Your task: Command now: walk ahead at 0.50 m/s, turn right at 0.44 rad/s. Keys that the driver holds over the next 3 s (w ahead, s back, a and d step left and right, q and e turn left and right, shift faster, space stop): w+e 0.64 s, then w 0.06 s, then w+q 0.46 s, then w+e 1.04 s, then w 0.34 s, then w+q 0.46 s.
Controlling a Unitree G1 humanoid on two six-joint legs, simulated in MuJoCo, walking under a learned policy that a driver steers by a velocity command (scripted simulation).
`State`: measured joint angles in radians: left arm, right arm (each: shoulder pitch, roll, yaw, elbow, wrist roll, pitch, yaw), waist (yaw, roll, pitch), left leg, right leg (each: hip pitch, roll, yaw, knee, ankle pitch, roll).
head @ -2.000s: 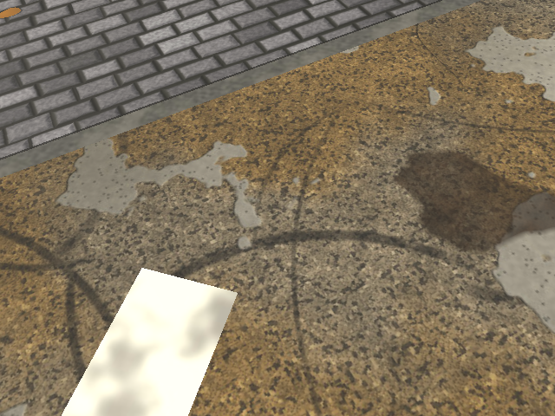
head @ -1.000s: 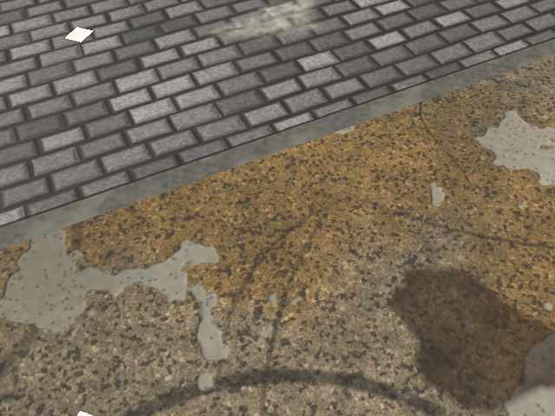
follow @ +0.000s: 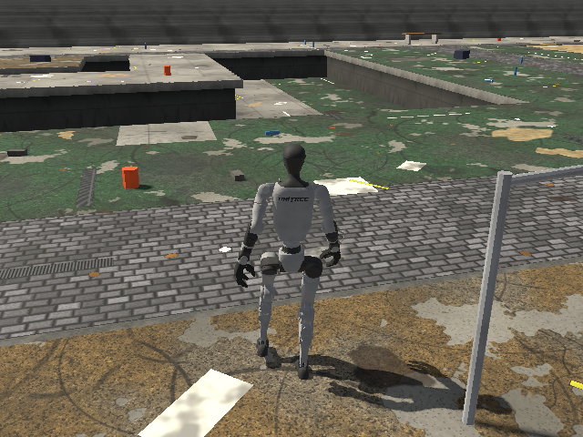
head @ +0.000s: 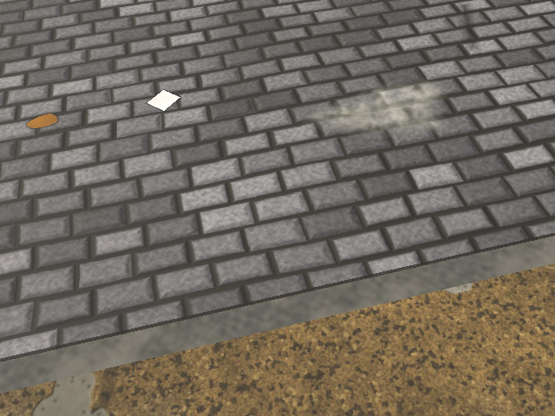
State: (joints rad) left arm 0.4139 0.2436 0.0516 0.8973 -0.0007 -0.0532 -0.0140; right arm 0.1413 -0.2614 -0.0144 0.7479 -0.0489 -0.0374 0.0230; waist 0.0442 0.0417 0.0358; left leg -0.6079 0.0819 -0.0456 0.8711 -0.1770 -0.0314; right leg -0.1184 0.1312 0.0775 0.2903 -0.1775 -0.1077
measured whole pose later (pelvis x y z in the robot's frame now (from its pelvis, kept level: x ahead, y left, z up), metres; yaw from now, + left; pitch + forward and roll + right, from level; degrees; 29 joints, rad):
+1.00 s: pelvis +0.48 -0.12 +0.00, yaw -22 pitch +0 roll +0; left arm 0.31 0.23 0.04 0.87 0.02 -0.08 0.00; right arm 0.30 -0.26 -0.05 0.87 -0.02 -0.01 0.03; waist 0.00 0.04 0.04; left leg -0.59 0.08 -0.03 1.07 -0.20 0.04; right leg -0.08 0.06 -0.14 0.28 -0.20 -0.10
